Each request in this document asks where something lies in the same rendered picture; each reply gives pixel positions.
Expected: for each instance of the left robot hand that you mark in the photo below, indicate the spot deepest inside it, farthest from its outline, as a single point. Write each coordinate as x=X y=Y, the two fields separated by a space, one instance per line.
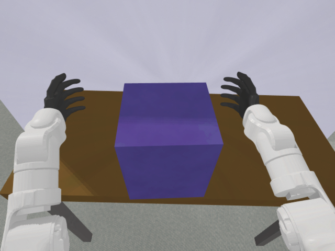
x=56 y=95

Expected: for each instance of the table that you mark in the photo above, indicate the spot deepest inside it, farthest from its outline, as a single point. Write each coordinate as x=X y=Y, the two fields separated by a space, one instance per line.
x=89 y=169

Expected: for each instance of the left robot forearm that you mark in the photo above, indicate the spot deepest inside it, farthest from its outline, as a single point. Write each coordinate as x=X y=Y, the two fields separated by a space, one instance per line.
x=36 y=165

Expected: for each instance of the carton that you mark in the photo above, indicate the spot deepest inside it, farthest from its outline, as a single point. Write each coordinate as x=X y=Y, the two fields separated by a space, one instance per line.
x=168 y=140

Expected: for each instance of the right robot forearm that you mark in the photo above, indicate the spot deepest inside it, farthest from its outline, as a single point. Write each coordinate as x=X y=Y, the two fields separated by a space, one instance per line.
x=289 y=173

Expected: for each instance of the right robot hand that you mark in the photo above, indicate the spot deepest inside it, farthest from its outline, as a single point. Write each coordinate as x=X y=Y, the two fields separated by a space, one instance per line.
x=247 y=93

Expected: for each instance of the left robot upper arm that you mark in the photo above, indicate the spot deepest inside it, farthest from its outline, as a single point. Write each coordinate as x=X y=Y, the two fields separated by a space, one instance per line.
x=48 y=233

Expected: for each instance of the right robot upper arm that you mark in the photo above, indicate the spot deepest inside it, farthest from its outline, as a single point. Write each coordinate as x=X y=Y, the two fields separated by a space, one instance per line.
x=307 y=225

